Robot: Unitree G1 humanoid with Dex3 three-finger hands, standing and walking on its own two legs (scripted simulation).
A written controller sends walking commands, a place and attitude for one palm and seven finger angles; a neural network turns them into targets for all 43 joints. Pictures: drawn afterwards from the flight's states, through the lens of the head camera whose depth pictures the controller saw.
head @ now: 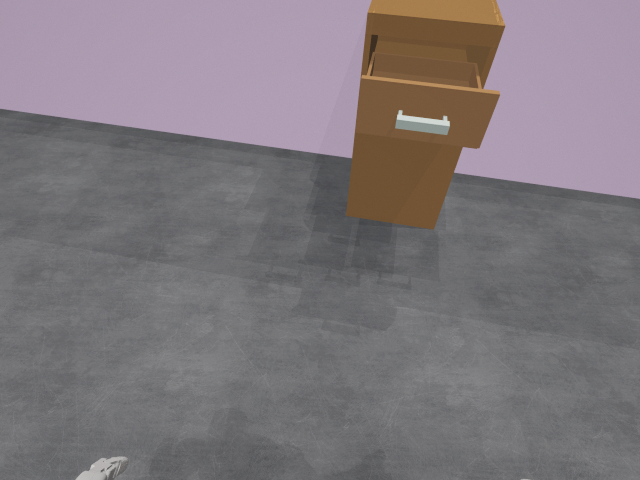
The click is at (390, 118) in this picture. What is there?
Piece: drawer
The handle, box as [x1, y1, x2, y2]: [395, 110, 449, 134]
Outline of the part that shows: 395,125 396,128 442,134 447,133 449,121 446,120 446,116 443,116 441,120 405,116 401,114 402,110 399,110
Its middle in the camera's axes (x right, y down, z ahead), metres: +0.27 -0.31 +1.03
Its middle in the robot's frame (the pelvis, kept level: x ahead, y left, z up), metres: +0.99 -0.23 -0.06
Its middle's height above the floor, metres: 0.71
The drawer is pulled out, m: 0.30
